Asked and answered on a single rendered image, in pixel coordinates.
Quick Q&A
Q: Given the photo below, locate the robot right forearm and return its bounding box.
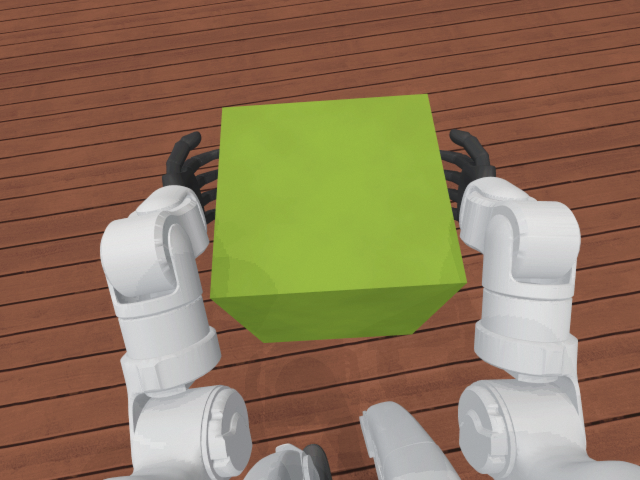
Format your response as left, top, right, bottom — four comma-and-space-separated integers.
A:
459, 177, 586, 444

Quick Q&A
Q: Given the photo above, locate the right robot thigh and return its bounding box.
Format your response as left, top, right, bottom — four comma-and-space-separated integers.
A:
359, 401, 461, 480

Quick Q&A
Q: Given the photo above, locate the left robot thigh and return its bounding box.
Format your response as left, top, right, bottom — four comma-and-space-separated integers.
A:
244, 450, 316, 480

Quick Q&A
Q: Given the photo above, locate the carton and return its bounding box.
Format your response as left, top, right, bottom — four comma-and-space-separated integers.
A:
210, 94, 467, 343

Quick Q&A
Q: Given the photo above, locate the robot left forearm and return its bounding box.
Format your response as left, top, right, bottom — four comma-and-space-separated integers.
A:
100, 185, 221, 468

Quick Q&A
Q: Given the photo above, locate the robot right hand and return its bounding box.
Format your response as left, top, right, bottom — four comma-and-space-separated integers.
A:
439, 129, 496, 222

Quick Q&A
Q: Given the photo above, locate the robot left hand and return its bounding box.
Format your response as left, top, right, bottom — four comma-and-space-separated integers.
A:
162, 131, 220, 224

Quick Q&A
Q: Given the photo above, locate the robot right upper arm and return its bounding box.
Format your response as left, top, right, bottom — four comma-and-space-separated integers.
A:
458, 379, 640, 480

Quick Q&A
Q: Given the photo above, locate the robot left upper arm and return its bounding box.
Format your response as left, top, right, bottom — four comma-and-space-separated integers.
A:
104, 385, 252, 480

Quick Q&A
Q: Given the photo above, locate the robot thigh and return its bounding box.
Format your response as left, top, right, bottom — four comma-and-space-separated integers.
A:
359, 401, 461, 480
244, 450, 316, 480

